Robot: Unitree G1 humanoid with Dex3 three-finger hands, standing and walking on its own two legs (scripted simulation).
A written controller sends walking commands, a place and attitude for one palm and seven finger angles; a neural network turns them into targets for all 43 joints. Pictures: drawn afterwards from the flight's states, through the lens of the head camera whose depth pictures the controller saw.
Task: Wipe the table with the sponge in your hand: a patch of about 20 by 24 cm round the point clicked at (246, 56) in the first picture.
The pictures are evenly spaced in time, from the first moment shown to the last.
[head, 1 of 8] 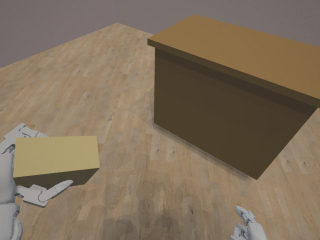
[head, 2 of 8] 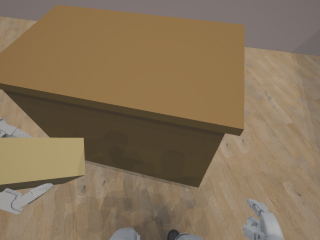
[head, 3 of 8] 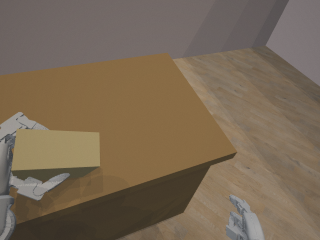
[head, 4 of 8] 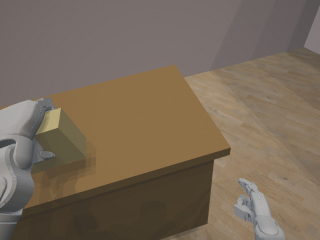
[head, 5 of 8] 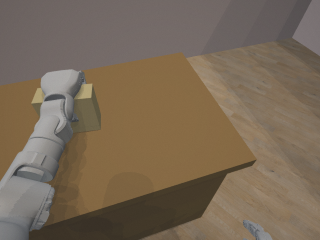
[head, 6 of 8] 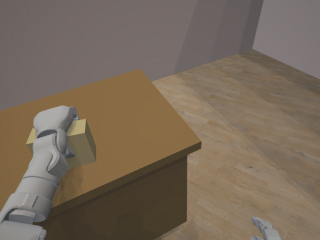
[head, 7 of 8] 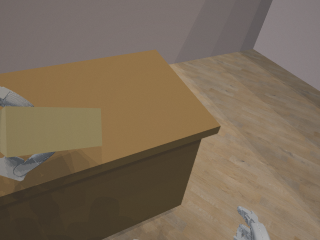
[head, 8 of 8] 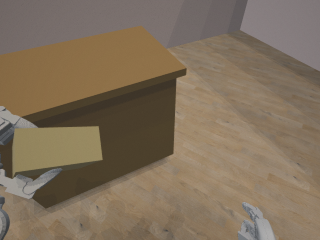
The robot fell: no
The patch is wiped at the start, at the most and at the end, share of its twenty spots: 0.00 0.90 0.90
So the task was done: yes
